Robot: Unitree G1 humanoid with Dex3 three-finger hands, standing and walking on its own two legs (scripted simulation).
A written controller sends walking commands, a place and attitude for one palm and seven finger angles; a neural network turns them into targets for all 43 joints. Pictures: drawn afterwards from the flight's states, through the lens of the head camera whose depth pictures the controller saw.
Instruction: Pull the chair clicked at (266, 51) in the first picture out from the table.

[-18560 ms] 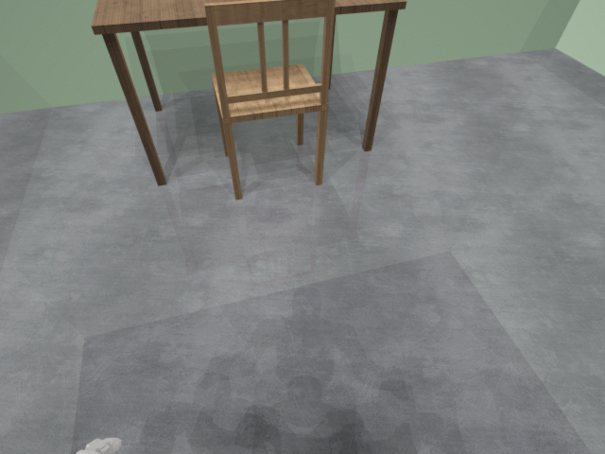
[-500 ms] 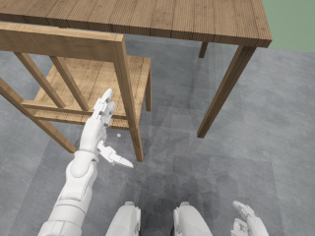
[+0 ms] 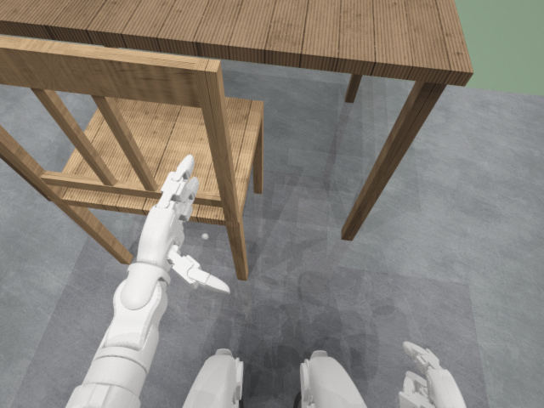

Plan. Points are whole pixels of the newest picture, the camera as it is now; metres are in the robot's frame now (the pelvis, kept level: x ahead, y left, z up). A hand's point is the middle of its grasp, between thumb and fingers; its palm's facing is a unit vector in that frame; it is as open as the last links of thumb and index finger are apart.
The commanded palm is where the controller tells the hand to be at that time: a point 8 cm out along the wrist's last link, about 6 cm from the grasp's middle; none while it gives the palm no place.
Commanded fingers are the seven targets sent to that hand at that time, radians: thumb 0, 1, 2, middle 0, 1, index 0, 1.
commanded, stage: push the fingers through the gap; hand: left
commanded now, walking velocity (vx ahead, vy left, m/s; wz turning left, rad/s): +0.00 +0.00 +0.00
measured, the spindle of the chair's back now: (81, 142) +0.53 +0.33 +0.00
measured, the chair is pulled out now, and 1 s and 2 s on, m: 0.00 0.00 0.00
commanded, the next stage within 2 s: hook a spindle and tug to test in 1.60 s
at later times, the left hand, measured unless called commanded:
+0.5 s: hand (211, 208) +0.40 +0.10 +0.02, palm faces -0.16 -0.99 -0.03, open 16.9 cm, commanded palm +0.38 +0.15 +0.03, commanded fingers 0.00 -0.50 0.30 -0.06 -0.08 -0.06 -0.08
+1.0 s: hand (225, 181) +0.45 +0.08 +0.02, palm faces -0.14 -0.99 -0.03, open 16.9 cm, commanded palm +0.43 +0.13 +0.02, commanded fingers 0.00 -0.50 0.30 -0.06 -0.08 -0.06 -0.08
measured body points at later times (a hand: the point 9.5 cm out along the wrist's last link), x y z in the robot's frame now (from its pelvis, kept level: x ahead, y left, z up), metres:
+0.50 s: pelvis +0.00 +0.00 +0.00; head +0.12 +0.01 +0.43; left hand +0.40 +0.15 +0.03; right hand +0.11 -0.25 -0.12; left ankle +0.02 +0.11 -0.62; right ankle +0.02 -0.11 -0.62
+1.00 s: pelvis +0.00 +0.00 -0.01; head +0.13 +0.00 +0.42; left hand +0.45 +0.13 +0.02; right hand +0.07 -0.26 -0.13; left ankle +0.02 +0.11 -0.62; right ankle +0.02 -0.11 -0.62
